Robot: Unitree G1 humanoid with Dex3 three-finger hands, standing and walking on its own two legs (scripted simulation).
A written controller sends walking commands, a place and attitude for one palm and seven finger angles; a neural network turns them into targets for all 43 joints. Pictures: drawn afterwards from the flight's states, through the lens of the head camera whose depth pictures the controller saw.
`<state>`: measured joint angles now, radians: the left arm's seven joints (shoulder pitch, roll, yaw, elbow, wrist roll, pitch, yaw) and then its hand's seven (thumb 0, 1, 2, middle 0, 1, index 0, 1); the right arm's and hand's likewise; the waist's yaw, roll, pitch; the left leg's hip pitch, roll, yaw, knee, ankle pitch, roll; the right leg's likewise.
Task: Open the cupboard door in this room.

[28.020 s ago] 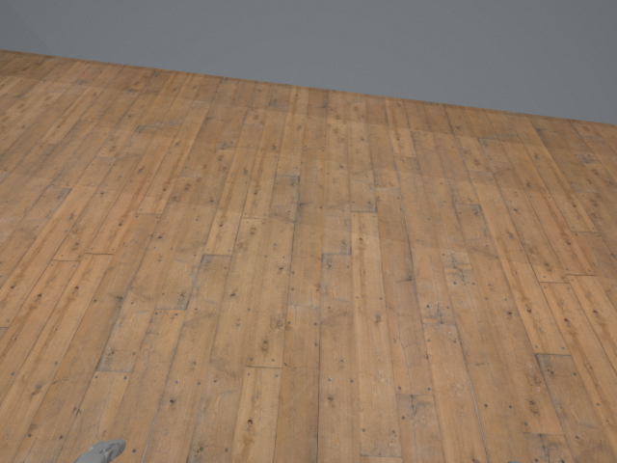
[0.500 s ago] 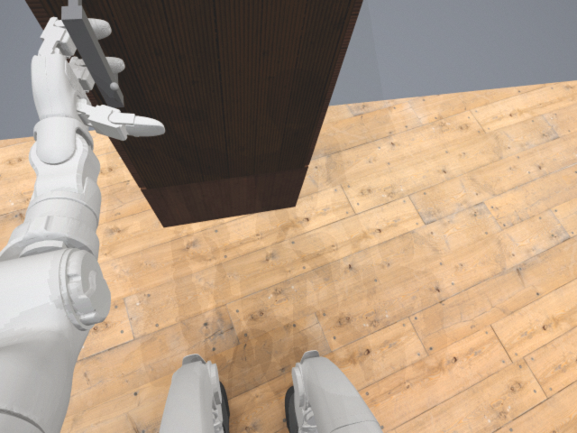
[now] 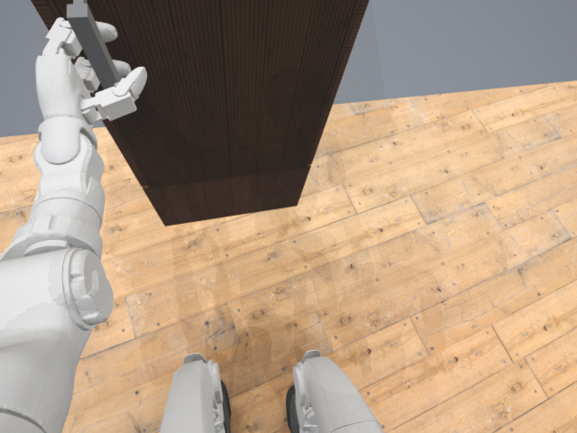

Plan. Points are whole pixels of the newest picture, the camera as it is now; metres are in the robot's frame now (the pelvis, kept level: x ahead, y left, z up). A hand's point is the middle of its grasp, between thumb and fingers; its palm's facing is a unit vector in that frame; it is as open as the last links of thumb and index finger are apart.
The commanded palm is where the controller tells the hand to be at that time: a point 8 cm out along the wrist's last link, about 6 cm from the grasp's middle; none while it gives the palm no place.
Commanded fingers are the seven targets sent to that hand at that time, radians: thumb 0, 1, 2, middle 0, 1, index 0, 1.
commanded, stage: close the thumb around the handle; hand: left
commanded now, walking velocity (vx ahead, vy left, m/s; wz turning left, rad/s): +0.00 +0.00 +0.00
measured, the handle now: (101, 50) +0.60 +0.18 +0.08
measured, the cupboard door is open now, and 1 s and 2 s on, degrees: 0 23 42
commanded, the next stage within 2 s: pull the door open along its arc in 0.22 s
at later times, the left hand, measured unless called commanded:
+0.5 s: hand (130, 91) +0.55 +0.14 +0.06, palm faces +0.09 -1.00 -0.01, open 5.4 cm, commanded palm +0.50 +0.18 +0.06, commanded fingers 0.00 0.90 0.90 -0.40 -1.35 -0.40 -1.35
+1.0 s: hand (183, 171) +0.43 +0.08 +0.06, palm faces +0.42 -0.91 +0.02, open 5.6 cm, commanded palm +0.37 +0.12 +0.06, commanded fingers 0.00 0.90 0.90 -0.40 -1.35 -0.40 -1.35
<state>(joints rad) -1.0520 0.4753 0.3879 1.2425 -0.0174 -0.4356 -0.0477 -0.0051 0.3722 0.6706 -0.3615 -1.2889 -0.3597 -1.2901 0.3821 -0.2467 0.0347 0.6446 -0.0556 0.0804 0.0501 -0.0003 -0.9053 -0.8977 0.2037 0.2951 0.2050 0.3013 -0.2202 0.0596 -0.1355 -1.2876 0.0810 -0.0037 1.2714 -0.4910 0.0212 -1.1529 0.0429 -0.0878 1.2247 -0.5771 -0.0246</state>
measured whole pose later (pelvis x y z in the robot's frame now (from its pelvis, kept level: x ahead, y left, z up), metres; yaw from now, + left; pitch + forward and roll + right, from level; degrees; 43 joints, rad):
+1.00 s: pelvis +0.02 -0.01 +0.03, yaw +2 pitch +22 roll -1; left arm -0.44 -0.07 0.07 0.68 0.08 -0.46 0.57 -0.02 0.74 0.77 -0.37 -1.35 -0.38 -1.34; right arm 0.24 -0.20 -0.03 0.59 -0.10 0.08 0.10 0.00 -0.91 -0.90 0.20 0.29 0.20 0.30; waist -0.07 0.03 -0.19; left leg -1.05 0.05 0.03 1.15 -0.49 0.00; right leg -0.95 0.02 -0.06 1.15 -0.60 -0.04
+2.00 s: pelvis +0.01 -0.06 +0.03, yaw +5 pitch +18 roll +3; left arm -0.12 -0.13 -0.17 0.41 0.08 -0.36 0.61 0.00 -0.17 0.44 -0.33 -1.23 -0.36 -1.23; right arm 0.20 -0.20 -0.03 0.64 -0.09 -0.04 0.03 0.01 -0.91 -0.90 0.20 0.29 0.20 0.30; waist -0.03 0.04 -0.18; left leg -0.98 0.01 -0.05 1.10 -0.44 -0.06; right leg -0.89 0.02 -0.10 1.17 -0.60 -0.11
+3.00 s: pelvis +0.00 -0.01 +0.02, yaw +2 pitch +17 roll +0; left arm 0.00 -0.07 -0.29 0.30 0.07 -0.41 0.31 -0.02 -0.50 0.30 -0.14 -0.30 -0.15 -0.30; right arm 0.24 -0.20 -0.01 0.50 -0.04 0.07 0.06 0.01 -0.91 -0.90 0.20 0.29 0.20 0.30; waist -0.02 0.03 -0.17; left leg -0.99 0.01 0.01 1.17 -0.48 0.00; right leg -0.90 0.01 -0.03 1.20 -0.60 -0.03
